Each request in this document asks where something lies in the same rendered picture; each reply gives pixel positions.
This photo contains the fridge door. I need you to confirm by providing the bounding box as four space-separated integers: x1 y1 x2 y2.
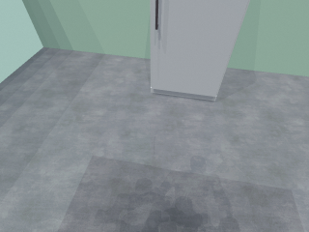
152 0 249 97

